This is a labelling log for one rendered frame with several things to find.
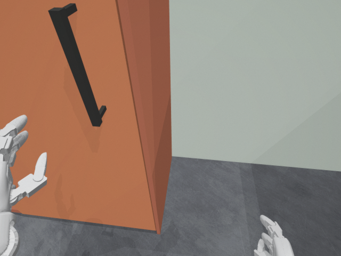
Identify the handle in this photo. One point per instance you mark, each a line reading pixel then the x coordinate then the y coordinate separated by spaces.
pixel 59 16

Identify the right robot hand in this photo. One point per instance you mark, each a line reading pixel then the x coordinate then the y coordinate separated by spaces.
pixel 277 244

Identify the wardrobe door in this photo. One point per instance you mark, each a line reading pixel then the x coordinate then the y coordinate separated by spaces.
pixel 94 174

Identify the left robot hand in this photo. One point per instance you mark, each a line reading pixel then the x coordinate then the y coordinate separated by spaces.
pixel 10 143

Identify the left robot forearm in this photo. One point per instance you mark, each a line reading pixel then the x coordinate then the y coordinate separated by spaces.
pixel 9 237

